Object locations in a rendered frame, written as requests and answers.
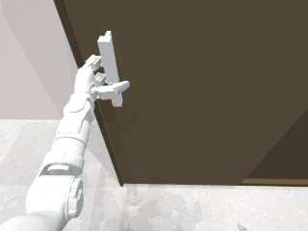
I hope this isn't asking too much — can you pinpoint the wardrobe door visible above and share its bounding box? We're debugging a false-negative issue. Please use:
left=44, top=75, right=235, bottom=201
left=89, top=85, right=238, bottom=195
left=63, top=0, right=308, bottom=186
left=245, top=109, right=308, bottom=180

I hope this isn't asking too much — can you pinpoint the left robot forearm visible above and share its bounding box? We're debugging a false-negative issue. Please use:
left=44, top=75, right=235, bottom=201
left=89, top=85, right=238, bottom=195
left=25, top=92, right=95, bottom=213

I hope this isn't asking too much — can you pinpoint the handle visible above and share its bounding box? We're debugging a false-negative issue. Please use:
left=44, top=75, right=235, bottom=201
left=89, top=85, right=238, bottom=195
left=97, top=31, right=123, bottom=107

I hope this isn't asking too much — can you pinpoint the robot left hand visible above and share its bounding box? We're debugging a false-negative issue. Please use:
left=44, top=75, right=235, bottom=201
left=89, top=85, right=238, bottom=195
left=74, top=55, right=130, bottom=103

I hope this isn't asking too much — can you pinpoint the left robot upper arm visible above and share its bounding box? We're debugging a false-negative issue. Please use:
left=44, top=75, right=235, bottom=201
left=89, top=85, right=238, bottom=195
left=0, top=175, right=84, bottom=231

